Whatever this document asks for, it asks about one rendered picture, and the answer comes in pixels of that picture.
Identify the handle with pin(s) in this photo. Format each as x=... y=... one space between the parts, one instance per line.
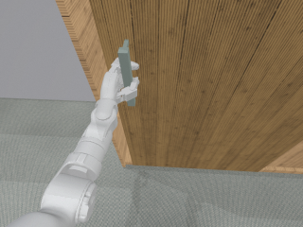
x=126 y=68

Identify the left robot forearm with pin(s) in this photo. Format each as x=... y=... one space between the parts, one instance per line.
x=85 y=161

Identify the left robot upper arm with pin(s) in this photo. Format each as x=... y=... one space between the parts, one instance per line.
x=68 y=201

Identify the left robot hand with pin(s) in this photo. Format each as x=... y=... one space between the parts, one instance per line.
x=113 y=82

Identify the wardrobe door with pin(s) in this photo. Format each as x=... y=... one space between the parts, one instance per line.
x=292 y=158
x=220 y=81

